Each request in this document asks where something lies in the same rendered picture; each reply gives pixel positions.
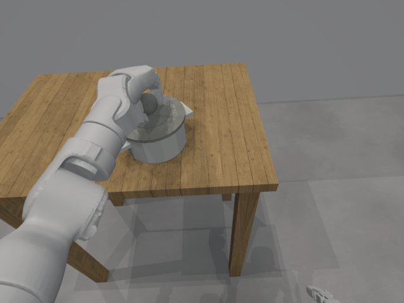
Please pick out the pot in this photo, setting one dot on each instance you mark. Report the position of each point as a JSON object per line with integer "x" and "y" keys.
{"x": 159, "y": 151}

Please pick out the left robot forearm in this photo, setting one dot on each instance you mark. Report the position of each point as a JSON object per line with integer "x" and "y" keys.
{"x": 92, "y": 151}

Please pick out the lid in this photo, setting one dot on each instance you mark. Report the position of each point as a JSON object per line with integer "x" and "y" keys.
{"x": 163, "y": 123}

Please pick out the knob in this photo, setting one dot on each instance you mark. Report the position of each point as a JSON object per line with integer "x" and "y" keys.
{"x": 149, "y": 103}

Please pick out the table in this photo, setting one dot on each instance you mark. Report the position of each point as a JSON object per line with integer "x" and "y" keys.
{"x": 226, "y": 150}

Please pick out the robot right hand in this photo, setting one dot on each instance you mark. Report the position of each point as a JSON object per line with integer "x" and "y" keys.
{"x": 319, "y": 295}

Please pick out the robot left hand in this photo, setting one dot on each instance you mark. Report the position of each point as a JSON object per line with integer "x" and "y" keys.
{"x": 149, "y": 79}

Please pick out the left robot upper arm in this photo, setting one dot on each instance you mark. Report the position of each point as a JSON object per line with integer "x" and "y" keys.
{"x": 33, "y": 257}

